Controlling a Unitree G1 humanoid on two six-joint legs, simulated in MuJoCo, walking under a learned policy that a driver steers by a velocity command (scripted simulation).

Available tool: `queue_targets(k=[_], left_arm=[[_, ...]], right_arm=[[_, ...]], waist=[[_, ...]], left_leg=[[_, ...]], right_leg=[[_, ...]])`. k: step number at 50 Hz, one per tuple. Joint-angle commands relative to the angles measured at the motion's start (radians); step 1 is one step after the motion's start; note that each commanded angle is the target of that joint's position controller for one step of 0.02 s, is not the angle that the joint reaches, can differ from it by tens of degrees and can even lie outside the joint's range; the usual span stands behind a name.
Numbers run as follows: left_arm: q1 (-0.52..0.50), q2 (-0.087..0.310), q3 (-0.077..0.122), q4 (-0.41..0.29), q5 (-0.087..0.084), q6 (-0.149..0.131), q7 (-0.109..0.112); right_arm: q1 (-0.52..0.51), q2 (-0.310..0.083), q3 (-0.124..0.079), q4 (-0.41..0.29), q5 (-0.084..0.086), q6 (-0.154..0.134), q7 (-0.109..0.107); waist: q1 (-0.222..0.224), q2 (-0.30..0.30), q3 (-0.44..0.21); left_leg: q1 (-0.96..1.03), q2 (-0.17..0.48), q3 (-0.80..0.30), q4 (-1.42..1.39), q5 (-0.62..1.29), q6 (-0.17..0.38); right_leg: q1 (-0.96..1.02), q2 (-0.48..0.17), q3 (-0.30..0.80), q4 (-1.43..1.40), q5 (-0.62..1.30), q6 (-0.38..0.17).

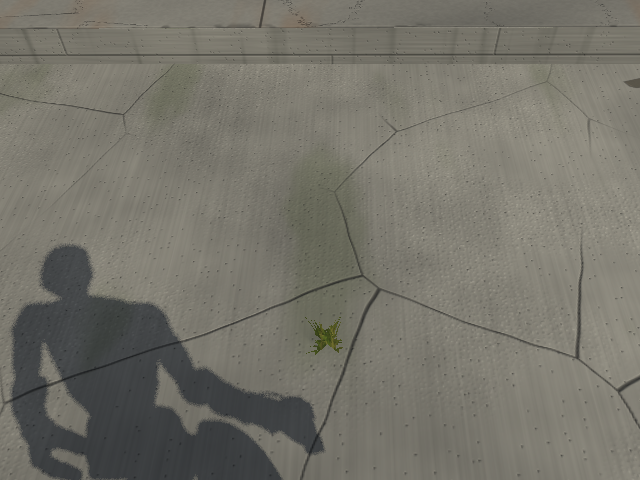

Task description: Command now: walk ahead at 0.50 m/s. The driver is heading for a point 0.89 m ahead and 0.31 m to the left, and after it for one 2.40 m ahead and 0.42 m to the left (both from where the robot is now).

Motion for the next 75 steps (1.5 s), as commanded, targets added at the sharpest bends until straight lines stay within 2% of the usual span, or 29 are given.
queue_targets(k=[1,10,13,15,16,17,18,19,21,28,37,40,42,43,44,45,46,47,49,59,64,66,68,69,70,71,72,73,75], left_arm=[[-0.019,0.152,0.031,-0.044,-0.002,-0.015,0.017],[0.105,0.179,0.041,0.023,-0.026,0.013,0.037],[0.077,0.198,0.051,0.022,-0.027,0.030,0.042],[0.064,0.161,0.035,0.009,-0.016,0.042,0.043],[0.164,0.069,0.005,-0.014,-0.001,0.032,0.037],[0.186,0.032,-0.009,-0.002,-0.010,0.007,0.031],[0.108,0.138,0.017,-0.017,-0.038,-0.014,0.025],[0.026,0.159,0.021,-0.041,-0.052,-0.025,0.024],[-0.018,0.149,0.031,-0.045,-0.029,-0.014,0.038],[-0.131,0.094,0.033,-0.094,-0.001,0.021,0.045],[-0.399,0.082,0.017,-0.184,-0.022,-0.014,0.007],[-0.339,0.131,0.031,-0.181,-0.025,-0.028,0.001],[-0.089,0.203,0.066,-0.120,-0.012,-0.036,0.013],[0.089,0.279,0.084,-0.101,-0.001,-0.032,0.023],[0.099,0.310,0.087,-0.087,0.003,-0.020,0.016],[0.053,0.188,0.057,-0.110,-0.003,-0.019,0.016],[-0.008,0.133,0.042,-0.120,-0.009,-0.018,0.018],[-0.066,0.122,0.035,-0.123,-0.004,-0.018,0.017],[-0.119,0.099,0.030,-0.113,0.011,-0.017,0.017],[-0.074,0.181,0.062,-0.077,0.001,-0.009,0.044],[-0.010,0.225,0.078,-0.059,-0.025,0.022,0.045],[-0.028,0.254,0.086,-0.066,-0.034,0.035,0.047],[-0.044,0.243,0.079,-0.076,-0.037,0.049,0.049],[-0.019,0.169,0.052,-0.102,0.005,0.042,0.048],[0.022,0.073,0.020,-0.165,0.010,0.006,0.039],[-0.092,0.168,0.036,-0.178,-0.035,-0.032,0.025],[-0.140,0.178,0.038,-0.197,-0.058,-0.048,0.019],[-0.135,0.169,0.037,-0.181,-0.039,-0.054,0.027],[-0.073,0.180,0.048,-0.138,-0.015,-0.028,0.028]], right_arm=[[0.002,-0.041,-0.011,-0.053,-0.011,0.004,-0.004],[-0.248,-0.038,0.001,-0.137,0.003,-0.014,0.032],[-0.184,-0.078,-0.015,-0.131,0.004,-0.022,0.043],[0.099,-0.157,-0.059,-0.046,-0.001,-0.022,0.033],[0.236,-0.260,-0.083,-0.020,-0.021,-0.018,0.026],[0.262,-0.231,-0.073,-0.009,-0.008,-0.013,0.032],[0.200,-0.166,-0.050,-0.020,-0.001,-0.018,0.034],[0.120,-0.126,-0.039,-0.042,-0.006,-0.021,0.031],[0.008,-0.069,-0.021,-0.058,-0.024,-0.029,0.035],[0.098,-0.105,-0.028,-0.007,-0.013,-0.030,0.012],[0.236,-0.114,-0.037,0.038,0.008,0.003,-0.014],[0.211,-0.135,-0.050,0.028,0.008,0.017,-0.021],[0.172,-0.098,-0.039,-0.001,0.001,0.020,-0.017],[0.169,-0.041,-0.020,-0.041,-0.022,0.020,-0.017],[0.308,0.046,0.002,-0.063,0.011,0.001,-0.012],[0.264,-0.076,-0.024,-0.042,0.031,-0.004,-0.015],[0.179,-0.119,-0.038,-0.061,0.034,-0.003,-0.015],[0.147,-0.100,-0.040,-0.065,0.029,0.002,-0.019],[0.140,-0.064,-0.048,-0.076,0.018,0.019,-0.014],[-0.085,-0.015,-0.029,-0.193,0.007,0.042,0.029],[-0.192,-0.035,-0.027,-0.261,0.007,0.048,0.056],[-0.141,-0.071,-0.045,-0.267,0.005,0.053,0.059],[0.139,-0.163,-0.101,-0.193,0.012,0.058,0.046],[0.266,-0.269,-0.133,-0.167,0.017,0.067,0.023],[0.194,-0.336,-0.130,-0.206,0.014,0.051,0.028],[0.212,-0.244,-0.101,-0.218,0.004,0.035,0.040],[0.185,-0.192,-0.086,-0.211,-0.002,0.020,0.040],[0.120,-0.159,-0.075,-0.219,0.001,0.012,0.040],[0.008,-0.082,-0.047,-0.244,-0.018,0.010,0.030]], waist=[[-0.031,-0.094,0.007],[0.031,-0.102,0.065],[-0.025,-0.121,0.021],[-0.151,-0.084,-0.156],[-0.135,0.119,-0.316],[-0.129,0.264,-0.397],[-0.134,0.169,-0.283],[-0.115,0.108,-0.177],[-0.053,0.035,-0.067],[-0.038,-0.002,0.007],[-0.109,0.027,0.055],[-0.056,0.064,0.024],[0.063,0.043,-0.145],[0.117,-0.101,-0.319],[0.031,-0.425,-0.417],[0.053,-0.276,-0.317],[0.055,-0.194,-0.185],[0.025,-0.117,-0.117],[-0.021,-0.148,-0.048],[0.011,-0.087,0.038],[0.029,-0.095,0.068],[-0.019,-0.125,0.016],[-0.169,-0.094,-0.134],[-0.187,0.093,-0.214],[-0.074,0.258,-0.331],[-0.147,0.104,-0.335],[-0.135,0.076,-0.214],[-0.088,-0.016,-0.136],[-0.018,0.004,-0.094]], left_leg=[[-0.082,0.039,-0.017,-0.131,0.139,-0.028],[-0.050,-0.023,0.011,-0.518,0.289,0.002],[0.071,-0.058,0.039,-0.550,0.181,0.042],[0.473,-0.078,0.052,-0.545,0.180,0.094],[0.857,0.168,-0.317,-0.558,0.108,0.222],[0.985,0.275,-0.694,-0.748,-0.058,0.312],[0.901,0.248,-0.625,-0.774,-0.139,0.265],[0.769,0.216,-0.484,-0.784,-0.098,0.226],[0.524,0.143,-0.297,-0.842,0.069,0.191],[0.455,0.094,-0.147,-0.943,0.281,0.208],[0.558,0.086,-0.161,-0.851,0.247,0.172],[0.580,0.110,-0.207,-0.762,0.321,0.146],[0.475,0.016,-0.157,-0.484,0.433,0.098],[0.283,-0.082,-0.081,-0.165,0.143,0.058],[-0.064,-0.189,-0.054,0.117,-0.368,0.018],[-0.151,-0.114,-0.127,0.229,-0.338,0.019],[-0.178,-0.075,-0.104,0.230,-0.239,0.025],[-0.131,-0.033,-0.085,0.204,-0.157,0.019],[-0.053,0.018,-0.084,0.133,-0.074,0.015],[-0.073,0.019,0.006,-0.270,0.258,-0.007],[-0.068,-0.018,0.071,-0.396,0.156,0.036],[0.050,-0.081,0.128,-0.408,0.054,0.075],[0.450,-0.180,0.160,-0.491,0.097,0.140],[0.734,0.003,-0.139,-0.512,0.125,0.209],[0.961,0.205,-0.746,-0.712,-0.119,0.405],[0.956,0.220,-0.770,-0.802,-0.147,0.372],[0.869,0.191,-0.623,-0.790,-0.084,0.332],[0.716,0.144,-0.498,-0.782,0.024,0.293],[0.516,0.094,-0.325,-0.809,0.207,0.248]], right_leg=[[0.019,-0.270,0.196,-0.198,0.184,-0.174],[0.184,-0.302,0.127,-0.152,0.141,-0.120],[0.243,-0.323,0.127,-0.046,0.323,-0.090],[0.130,-0.227,0.052,0.307,0.473,-0.039],[-0.214,-0.104,0.001,0.699,0.137,0.023],[-0.448,0.015,0.100,0.929,-0.427,0.049],[-0.558,-0.050,0.182,1.028,-0.413,0.025],[-0.583,-0.104,0.158,1.018,-0.325,0.006],[-0.490,-0.187,0.139,0.888,-0.175,0.007],[-0.521,-0.202,0.121,0.578,0.069,0.067],[-0.440,-0.110,0.109,0.187,0.206,0.081],[-0.304,-0.091,0.108,0.144,0.116,0.056],[0.078,-0.118,0.119,0.151,0.104,-0.008],[0.375,-0.319,0.325,0.180,0.073,-0.061],[0.615,-0.509,0.770,0.044,-0.127,-0.200],[0.531,-0.467,0.741,0.001,-0.251,-0.165],[0.391,-0.430,0.562,-0.012,-0.219,-0.118],[0.254,-0.389,0.451,-0.041,-0.119,-0.100],[0.095,-0.338,0.298,-0.103,-0.020,-0.089],[0.089,-0.314,-0.049,-0.191,0.180,-0.096],[0.239,-0.360,-0.111,-0.113,0.281,-0.063],[0.269,-0.361,-0.144,0.025,0.590,-0.042],[0.148,-0.299,-0.196,0.411,0.699,0.011],[-0.139,-0.238,-0.202,0.757,0.210,0.065],[-0.511,-0.022,-0.011,1.053,-0.464,0.111],[-0.619,-0.060,0.150,1.111,-0.431,0.085],[-0.675,-0.102,0.136,1.074,-0.347,0.056],[-0.619,-0.149,0.141,0.982,-0.265,0.048],[-0.465,-0.214,0.138,0.855,-0.170,0.052]])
